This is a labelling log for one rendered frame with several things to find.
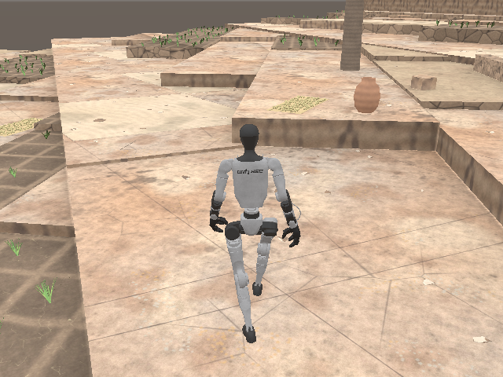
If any humanoid robot head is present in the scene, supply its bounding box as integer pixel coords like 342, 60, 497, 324
237, 124, 263, 162

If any robot left hand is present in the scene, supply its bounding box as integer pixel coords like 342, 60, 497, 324
210, 217, 228, 232

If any left robot forearm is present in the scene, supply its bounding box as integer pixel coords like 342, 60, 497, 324
210, 191, 222, 220

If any robot right hand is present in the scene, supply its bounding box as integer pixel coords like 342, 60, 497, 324
282, 225, 301, 247

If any robot left upper arm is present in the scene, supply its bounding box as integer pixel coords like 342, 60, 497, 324
214, 159, 233, 202

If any right robot forearm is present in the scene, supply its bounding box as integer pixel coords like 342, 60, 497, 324
281, 189, 298, 229

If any robot right upper arm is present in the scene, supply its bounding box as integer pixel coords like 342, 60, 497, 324
266, 157, 288, 202

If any robot left foot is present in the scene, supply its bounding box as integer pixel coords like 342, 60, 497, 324
242, 325, 256, 343

